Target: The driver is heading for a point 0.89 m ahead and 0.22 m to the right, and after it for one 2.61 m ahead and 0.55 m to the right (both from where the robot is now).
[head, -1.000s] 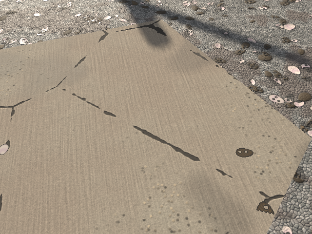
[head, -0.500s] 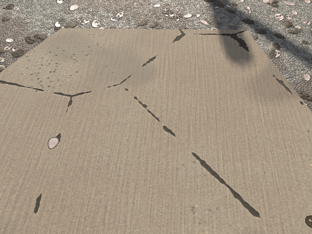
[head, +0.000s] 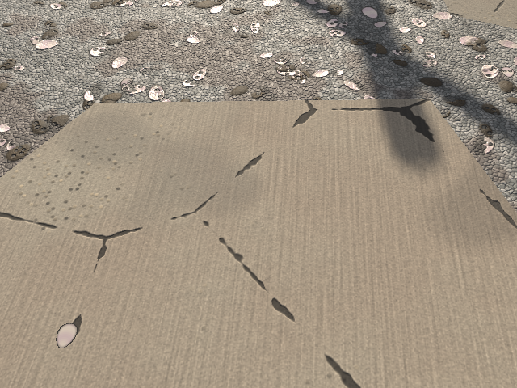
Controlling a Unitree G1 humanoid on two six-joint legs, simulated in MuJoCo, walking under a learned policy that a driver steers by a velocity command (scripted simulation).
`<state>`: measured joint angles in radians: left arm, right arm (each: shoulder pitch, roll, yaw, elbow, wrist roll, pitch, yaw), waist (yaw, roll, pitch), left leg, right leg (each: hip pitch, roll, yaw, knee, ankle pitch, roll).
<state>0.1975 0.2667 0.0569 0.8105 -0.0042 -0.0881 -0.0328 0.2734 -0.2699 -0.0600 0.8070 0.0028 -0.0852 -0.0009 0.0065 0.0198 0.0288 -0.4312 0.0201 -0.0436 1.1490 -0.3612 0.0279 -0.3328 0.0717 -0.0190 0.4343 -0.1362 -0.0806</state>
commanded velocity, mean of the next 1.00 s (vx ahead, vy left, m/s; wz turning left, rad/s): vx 0.50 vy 0.00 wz -0.48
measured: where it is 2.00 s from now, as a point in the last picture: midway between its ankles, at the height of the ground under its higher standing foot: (381, 215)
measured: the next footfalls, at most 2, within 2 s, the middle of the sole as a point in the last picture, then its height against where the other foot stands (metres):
left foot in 0.34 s outside the picture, level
right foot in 0.86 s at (366, 369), level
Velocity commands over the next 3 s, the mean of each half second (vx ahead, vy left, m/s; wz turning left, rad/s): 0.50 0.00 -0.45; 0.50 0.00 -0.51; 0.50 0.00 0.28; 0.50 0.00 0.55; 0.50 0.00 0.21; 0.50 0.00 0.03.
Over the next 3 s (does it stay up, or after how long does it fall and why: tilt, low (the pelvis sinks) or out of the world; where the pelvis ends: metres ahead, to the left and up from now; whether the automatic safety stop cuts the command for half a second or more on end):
stays up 1.56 -0.33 -0.01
